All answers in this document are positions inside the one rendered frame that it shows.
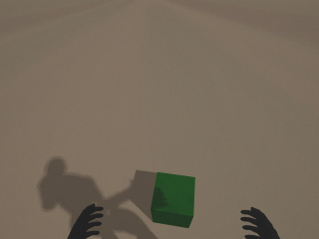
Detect carton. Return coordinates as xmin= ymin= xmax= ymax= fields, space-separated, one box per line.
xmin=151 ymin=172 xmax=195 ymax=228

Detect left robot hand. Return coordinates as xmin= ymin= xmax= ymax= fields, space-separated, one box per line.
xmin=67 ymin=203 xmax=104 ymax=239

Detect right robot hand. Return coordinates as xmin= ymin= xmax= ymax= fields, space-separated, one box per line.
xmin=240 ymin=207 xmax=280 ymax=239

